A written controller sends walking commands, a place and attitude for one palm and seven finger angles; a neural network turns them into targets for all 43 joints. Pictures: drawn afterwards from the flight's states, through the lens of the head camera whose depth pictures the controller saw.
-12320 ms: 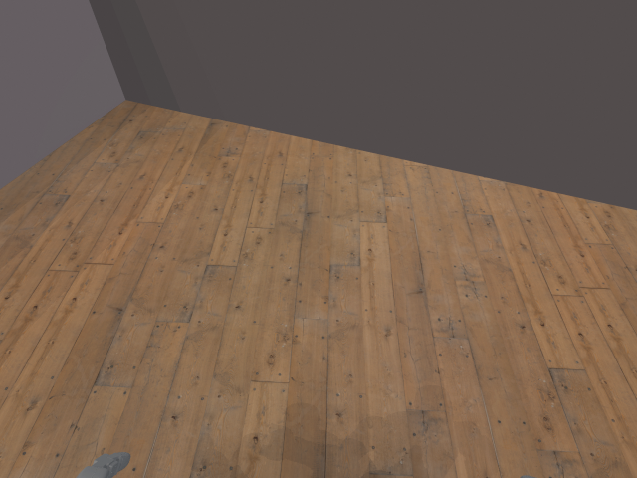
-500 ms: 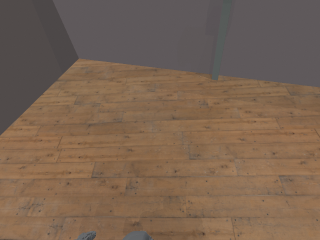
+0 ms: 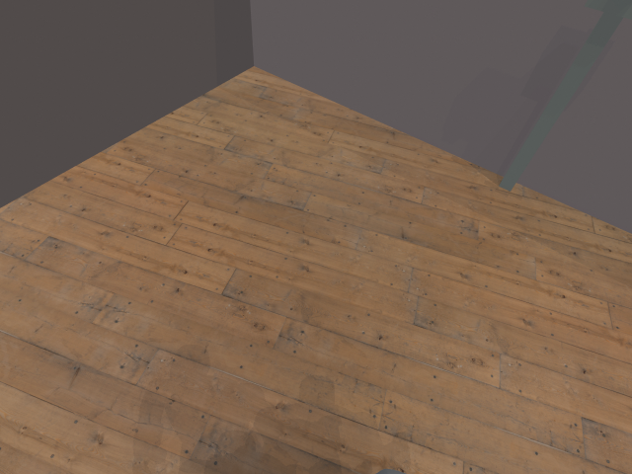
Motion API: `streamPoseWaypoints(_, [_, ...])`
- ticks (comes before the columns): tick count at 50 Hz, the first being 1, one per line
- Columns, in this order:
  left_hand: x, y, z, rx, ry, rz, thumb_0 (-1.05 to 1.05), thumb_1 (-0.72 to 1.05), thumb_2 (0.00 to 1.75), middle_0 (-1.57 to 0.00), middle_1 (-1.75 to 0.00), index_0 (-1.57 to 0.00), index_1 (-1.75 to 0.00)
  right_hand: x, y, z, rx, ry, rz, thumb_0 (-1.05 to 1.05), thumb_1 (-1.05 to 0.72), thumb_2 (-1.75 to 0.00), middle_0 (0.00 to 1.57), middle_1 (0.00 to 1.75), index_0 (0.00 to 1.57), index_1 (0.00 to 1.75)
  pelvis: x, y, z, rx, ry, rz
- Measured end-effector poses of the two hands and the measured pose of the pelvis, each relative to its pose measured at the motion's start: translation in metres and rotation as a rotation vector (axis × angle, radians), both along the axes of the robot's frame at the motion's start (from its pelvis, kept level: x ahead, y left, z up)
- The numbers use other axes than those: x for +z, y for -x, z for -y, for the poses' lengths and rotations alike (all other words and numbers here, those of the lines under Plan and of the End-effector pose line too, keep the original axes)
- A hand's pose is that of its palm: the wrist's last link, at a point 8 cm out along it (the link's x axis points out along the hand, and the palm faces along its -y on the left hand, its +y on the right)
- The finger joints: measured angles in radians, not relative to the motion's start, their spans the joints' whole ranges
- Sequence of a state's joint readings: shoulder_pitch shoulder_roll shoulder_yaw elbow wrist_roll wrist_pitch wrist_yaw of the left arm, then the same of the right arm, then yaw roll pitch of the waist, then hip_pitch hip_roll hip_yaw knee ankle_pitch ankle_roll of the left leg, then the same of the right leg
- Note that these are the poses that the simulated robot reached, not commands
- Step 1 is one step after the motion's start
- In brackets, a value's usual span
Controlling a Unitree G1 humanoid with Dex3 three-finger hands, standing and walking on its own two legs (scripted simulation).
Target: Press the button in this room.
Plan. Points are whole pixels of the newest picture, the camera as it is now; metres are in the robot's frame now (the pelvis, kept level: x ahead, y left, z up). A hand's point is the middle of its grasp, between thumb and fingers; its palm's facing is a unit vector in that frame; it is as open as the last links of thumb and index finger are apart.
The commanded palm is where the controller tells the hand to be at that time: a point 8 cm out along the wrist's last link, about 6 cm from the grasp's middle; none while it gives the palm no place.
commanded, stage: turn or walk to find it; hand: left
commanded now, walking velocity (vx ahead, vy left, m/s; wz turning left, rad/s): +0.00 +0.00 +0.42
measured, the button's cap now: out of the picture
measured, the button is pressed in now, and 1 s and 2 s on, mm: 0 0 0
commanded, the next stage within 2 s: none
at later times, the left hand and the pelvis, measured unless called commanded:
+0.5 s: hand out of the picture +0.03 +0.15 -0.14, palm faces +0.22 -0.93 -0.28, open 7.4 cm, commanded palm none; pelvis -0.02 -0.06 +0.01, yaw +13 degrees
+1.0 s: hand out of the picture -0.10 +0.20 -0.17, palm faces +0.47 -0.85 -0.24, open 7.4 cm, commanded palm none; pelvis -0.04 -0.02 +0.00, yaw +25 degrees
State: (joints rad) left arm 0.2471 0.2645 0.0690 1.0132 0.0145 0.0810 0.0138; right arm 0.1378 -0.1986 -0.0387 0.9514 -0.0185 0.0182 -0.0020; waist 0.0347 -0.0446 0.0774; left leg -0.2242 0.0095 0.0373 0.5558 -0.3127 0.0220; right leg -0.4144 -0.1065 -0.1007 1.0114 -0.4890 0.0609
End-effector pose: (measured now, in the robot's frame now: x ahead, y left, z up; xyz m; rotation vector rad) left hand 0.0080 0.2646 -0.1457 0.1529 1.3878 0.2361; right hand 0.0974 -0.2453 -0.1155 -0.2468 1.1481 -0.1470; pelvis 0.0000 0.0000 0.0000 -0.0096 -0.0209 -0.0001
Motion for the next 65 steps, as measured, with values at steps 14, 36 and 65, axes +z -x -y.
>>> streamPoseWaypoints(14, [0.029, -0.044, 0.024, 0.003, -0.048, 0.201, 0.00, 0.91, 0.90, -0.19, -0.30, -0.20, -0.30, -0.023, 0.027, 0.007, 0.037, -0.079, -0.085, 0.00, -0.90, -0.90, 0.21, 0.30, 0.21, 0.30, 0.002, 0.012, 0.022, 0.103, -0.020, -0.014])
streamPoseWaypoints(36, [0.023, 0.074, 0.072, 0.266, -0.034, 0.110, 0.00, 0.91, 0.90, -0.20, -0.30, -0.21, -0.30, -0.024, 0.009, 0.038, 0.238, -0.017, -0.216, 0.01, -0.91, -0.90, 0.20, 0.29, 0.20, 0.30, 0.005, 0.026, 0.049, 0.336, -0.037, -0.020])
streamPoseWaypoints(65, [0.035, 0.091, 0.067, 0.427, -0.129, 0.242, 0.00, 0.91, 0.90, -0.20, -0.30, -0.20, -0.30, -0.041, -0.033, 0.002, 0.459, -0.064, -0.149, 0.00, -0.91, -0.90, 0.20, 0.30, 0.21, 0.30, -0.004, 0.037, 0.063, 0.575, -0.029, -0.004])
